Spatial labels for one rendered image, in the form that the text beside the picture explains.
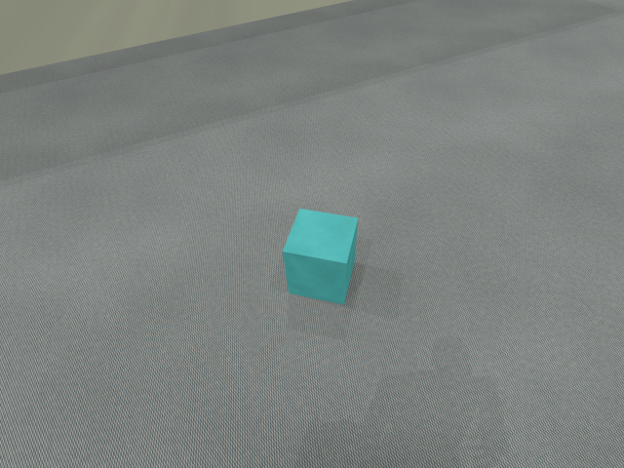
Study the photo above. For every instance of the carton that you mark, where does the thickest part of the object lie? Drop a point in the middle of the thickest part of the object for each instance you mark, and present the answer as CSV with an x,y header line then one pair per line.
x,y
319,255

